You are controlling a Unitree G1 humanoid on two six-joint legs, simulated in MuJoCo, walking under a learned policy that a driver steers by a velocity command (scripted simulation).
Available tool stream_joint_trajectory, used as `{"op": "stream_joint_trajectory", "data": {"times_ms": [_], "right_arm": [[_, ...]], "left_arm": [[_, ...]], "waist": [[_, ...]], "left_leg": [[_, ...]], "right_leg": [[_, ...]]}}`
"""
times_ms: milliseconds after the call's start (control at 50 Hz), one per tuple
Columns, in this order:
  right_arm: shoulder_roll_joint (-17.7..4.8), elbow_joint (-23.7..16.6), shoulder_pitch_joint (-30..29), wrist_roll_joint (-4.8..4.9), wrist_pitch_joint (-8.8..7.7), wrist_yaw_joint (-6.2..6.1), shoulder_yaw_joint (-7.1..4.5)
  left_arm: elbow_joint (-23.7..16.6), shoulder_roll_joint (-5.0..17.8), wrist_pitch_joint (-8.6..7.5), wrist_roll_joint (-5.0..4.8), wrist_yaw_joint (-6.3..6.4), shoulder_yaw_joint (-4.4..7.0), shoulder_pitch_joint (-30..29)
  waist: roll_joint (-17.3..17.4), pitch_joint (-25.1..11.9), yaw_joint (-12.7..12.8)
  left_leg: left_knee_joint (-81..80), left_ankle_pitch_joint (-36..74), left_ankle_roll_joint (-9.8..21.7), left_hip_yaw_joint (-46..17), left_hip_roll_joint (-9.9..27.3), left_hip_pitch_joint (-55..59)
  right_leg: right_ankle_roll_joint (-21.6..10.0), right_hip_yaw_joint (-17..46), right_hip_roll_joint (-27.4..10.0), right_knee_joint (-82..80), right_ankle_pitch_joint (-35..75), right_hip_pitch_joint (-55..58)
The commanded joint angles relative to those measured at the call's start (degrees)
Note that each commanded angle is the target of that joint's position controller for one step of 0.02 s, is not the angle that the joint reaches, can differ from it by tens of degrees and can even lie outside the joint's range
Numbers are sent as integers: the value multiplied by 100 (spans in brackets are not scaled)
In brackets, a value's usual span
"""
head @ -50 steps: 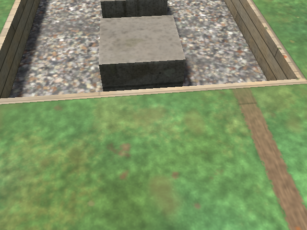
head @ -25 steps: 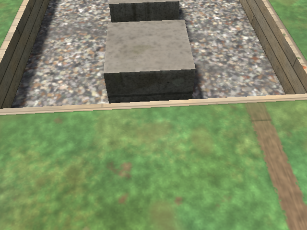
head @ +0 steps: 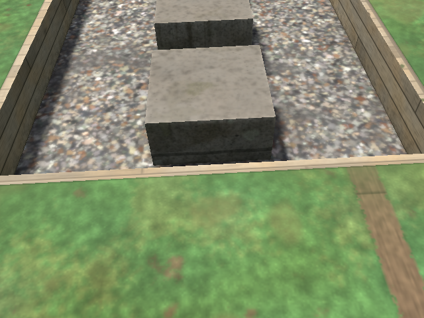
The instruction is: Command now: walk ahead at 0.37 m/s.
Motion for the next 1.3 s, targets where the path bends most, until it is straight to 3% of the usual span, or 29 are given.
{"op": "stream_joint_trajectory", "data": {"times_ms": [20, 60, 120, 220, 340, 380, 420, 440, 460, 480, 500, 520, 540, 560, 600, 660, 800, 920, 980, 1020, 1040, 1060, 1080, 1100, 1120, 1140, 1200, 1260, 1300], "right_arm": [[-503, -699, -742, 83, -296, 89, -80], [-521, -687, -873, 28, -298, 103, -144], [-352, -714, -992, -25, -184, 144, -172], [-168, -1183, -2213, -63, -132, 175, -54], [-366, -1501, -2929, -2, -163, 325, -16], [-528, -1519, -2754, -3, -201, 370, -74], [-869, -1234, -1651, -12, -205, 341, -271], [-1144, -916, -548, -9, -184, 298, -412], [-1716, -748, 399, -163, -164, 252, -543], [-1525, -696, 496, -154, -147, 276, -447], [-1152, -756, -55, -92, -191, 304, -321], [-870, -902, -627, -87, -216, 307, -235], [-693, -972, -1099, -143, -253, 338, -168], [-526, -981, -1326, -205, -296, 362, -118], [-451, -866, -1252, -227, -298, 375, -89], [-747, -729, -870, -226, -303, 254, -127], [-815, -528, 11, -155, -196, 91, -101], [-876, -292, 605, -127, -41, 60, -155], [-992, -315, 444, -97, 52, 10, -204], [-881, -426, 149, -68, 73, 8, -147], [-691, -563, 278, -196, 41, 13, -58], [14, -503, 1021, -102, -94, 98, 102], [-614, -508, 577, 42, -191, 114, -49], [-784, -683, 19, 142, -233, 111, -111], [-774, -743, -252, 114, -237, 59, -135], [-730, -756, -341, 35, -192, 16, -194], [-402, -684, -20, -5, 12, -2, -212], [-379, -961, -523, -110, 65, -35, -227], [-262, -1060, -819, -160, 76, -5, -175]], "left_arm": [[123, 569, -95, 91, -28, 35, 1211], [-45, 491, -90, 84, -73, -46, 741], [48, 389, 6, 126, -24, -120, 1001], [20, 729, 54, 140, 121, -64, 1111], [185, 754, 69, 18, 135, 28, 1366], [163, 847, 109, 22, 139, 79, 1235], [111, 912, 175, 59, 136, 102, 1044], [31, 808, 197, 102, 129, 51, 950], [-79, 246, 142, 149, 69, -110, 1482], [-20, -32, -27, 26, 21, -206, 1591], [-168, 493, -150, -133, 9, -65, 1052], [-345, 702, -199, -193, 33, -26, 538], [-386, 712, -182, -125, 93, 10, 317], [-363, 671, -100, -34, 146, 69, 374], [-302, 409, 61, -15, 170, 67, 654], [-510, 486, 152, 33, 197, 115, 139], [-920, 330, 94, 71, 65, 73, -1245], [-1281, 286, 27, 5, -131, -47, -2129], [-1250, 513, -28, -17, -178, 41, -1682], [-716, 1052, -56, 49, -133, 307, 94], [-550, 1564, -23, 112, -59, 415, 1070], [-467, 1573, 7, 97, -132, 360, 1155], [-486, 1014, 30, 13, -152, 222, 982], [-566, 743, 48, 12, -153, 150, 535], [-687, 629, 58, 61, -155, 94, 33], [-717, 470, 44, 141, -165, 47, -212], [-576, 385, -17, 206, -146, 0, -84], [-440, 656, 5, 231, -12, 41, 135], [-411, 590, 83, 223, 63, 8, 166]], "waist": [[-896, 214, 363], [-437, 348, 162], [-603, 325, 100], [-582, 630, 283], [-630, 869, 316], [-695, 654, 112], [-849, -93, -499], [-763, -735, -969], [462, -1753, -860], [1287, -2389, -737], [920, -1541, -687], [530, -861, -525], [41, -428, -285], [79, -282, -52], [231, -165, 152], [109, 166, 132], [51, 368, -284], [68, 645, -545], [313, 298, -161], [265, -787, 697], [-628, -1743, 851], [-1921, -2409, 426], [-1213, -1872, 592], [-995, -972, 541], [-463, -541, 317], [-431, -237, 148], [-593, -57, -152], [-519, 116, -207], [-597, 83, -159]], "left_leg": [[2515, 190, 366, -330, 129, -3438], [2045, 1087, 477, -207, 469, -3320], [1385, 1536, 314, 80, 515, -2957], [-547, 2520, 59, 285, 332, -2729], [-1524, 2738, 284, 267, 221, -2451], [-1690, 2416, 448, 353, 87, -1979], [-1652, 2147, 664, 644, -312, -386], [-1550, 2098, 861, 384, -130, 1192], [-1756, 1240, 1617, -1964, 1418, 3471], [-3078, 243, 2036, -4316, 2144, 3953], [-3286, -67, 1683, -3835, 1908, 3257], [-3359, 270, 1445, -2921, 1734, 2313], [-3537, 925, 1316, -2186, 1526, 1302], [-3678, 1330, 1198, -1679, 1287, 665], [-3943, 1540, 1202, -1170, 1051, 89], [-4224, 1869, 1313, -844, 1022, -8], [-4138, 2549, 1059, -258, 835, 657], [-3569, 3078, 1117, -259, 1201, 1765], [-2908, 4798, 979, -216, 1297, 1982], [-953, 5643, 660, 212, 795, 1190], [1035, 3242, 425, 483, 313, -93], [2638, -708, 186, -161, -658, -2009], [3181, -688, 298, -695, -310, -2628], [3220, -272, 364, -448, -62, -2976], [2869, 320, 362, -307, 242, -2756], [2480, 683, 346, -252, 403, -2522], [1919, 1019, 272, -181, 589, -1960], [1003, 1554, 36, -67, 575, -2185], [-18, 2294, 8, 59, 450, -1936]], "right_leg": [[-1177, 3451, -2198, -1996, 261, 2398], [-868, 2425, -1811, -2194, 876, 1978], [-714, 1523, -1428, -2340, 1910, 1701], [-726, 1040, -1323, -2660, 1892, 1212], [-647, 815, -1629, -2570, 1929, 1729], [-540, 718, -1703, -2159, 2840, 2006], [-362, 470, -1493, -807, 4750, 1912], [-162, 298, -1204, 568, 4509, 1105], [188, 136, -439, 2946, 2092, -1002], [256, 877, 220, 4337, -1400, -2070], [91, 1223, -159, 4858, -1222, -2674], [-23, 1013, -486, 4767, -721, -2765], [-37, 888, -783, 4385, -184, -2446], [-59, 914, -997, 4004, 109, -2033], [-54, 890, -1114, 3640, 266, -1597], [108, 814, -1189, 2952, 845, -2128], [250, 539, -924, 794, 2558, -2521], [147, 356, -672, -44, 1818, -2790], [-117, 142, -356, -305, 1239, -1791], [-506, 152, -290, -340, 1697, 839], [-923, 1829, -1662, -292, 1812, 2562], [-1791, 4474, -2659, -1145, 903, 3997], [-1476, 4263, -2403, -1397, 271, 3607], [-1200, 3310, -2185, -1477, 448, 2793], [-1038, 2647, -1916, -1666, 799, 1879], [-953, 2176, -1665, -1843, 1077, 1230], [-974, 1596, -1444, -2203, 1868, 495], [-927, 1000, -1405, -2062, 3993, 431], [-715, 546, -1140, -1902, 4520, 314]]}}
Velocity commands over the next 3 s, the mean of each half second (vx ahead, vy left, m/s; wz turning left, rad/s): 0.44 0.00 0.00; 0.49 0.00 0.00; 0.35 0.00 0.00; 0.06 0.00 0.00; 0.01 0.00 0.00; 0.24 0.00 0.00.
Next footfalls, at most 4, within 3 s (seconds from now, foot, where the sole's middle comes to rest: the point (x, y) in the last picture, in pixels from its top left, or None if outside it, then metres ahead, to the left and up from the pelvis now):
0.44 left None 0.39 0.15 -0.77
1.02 right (252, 261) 0.71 -0.08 -0.77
1.50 left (197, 210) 0.92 0.12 -0.77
1.70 right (245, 238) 0.80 -0.06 -0.77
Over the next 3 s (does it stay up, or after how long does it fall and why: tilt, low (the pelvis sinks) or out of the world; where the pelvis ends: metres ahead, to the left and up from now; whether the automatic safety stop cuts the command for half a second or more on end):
stays up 0.95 0.06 0.01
